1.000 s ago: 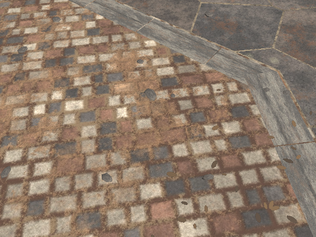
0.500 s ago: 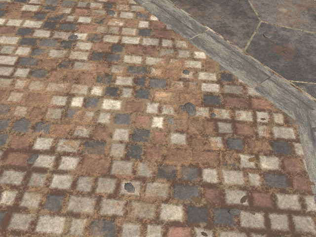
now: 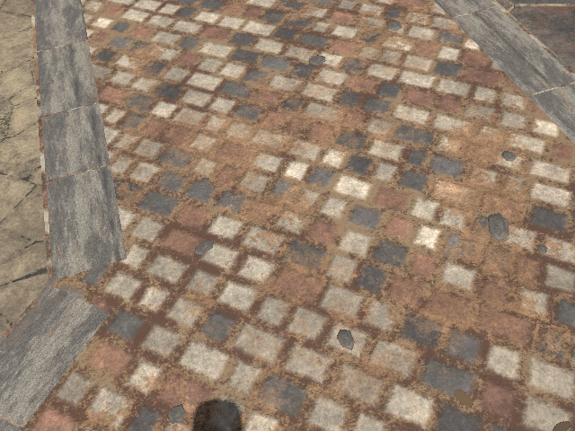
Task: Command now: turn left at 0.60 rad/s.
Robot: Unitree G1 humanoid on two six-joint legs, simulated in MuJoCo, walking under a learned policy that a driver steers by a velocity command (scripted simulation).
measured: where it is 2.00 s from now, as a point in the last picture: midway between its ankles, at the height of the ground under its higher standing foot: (245, 281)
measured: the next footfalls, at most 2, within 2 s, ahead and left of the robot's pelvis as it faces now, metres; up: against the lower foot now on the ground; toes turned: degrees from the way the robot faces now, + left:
left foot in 0.16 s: +0.01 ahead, +0.12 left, +0.00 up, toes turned +7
right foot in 0.72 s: +0.32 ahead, -0.03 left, +0.00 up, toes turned +12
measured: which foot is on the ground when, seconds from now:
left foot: up 0.00-0.14, down 0.16-0.72, up 0.74-1.00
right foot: down 0.00-0.16, up 0.18-0.70, down 0.72-1.00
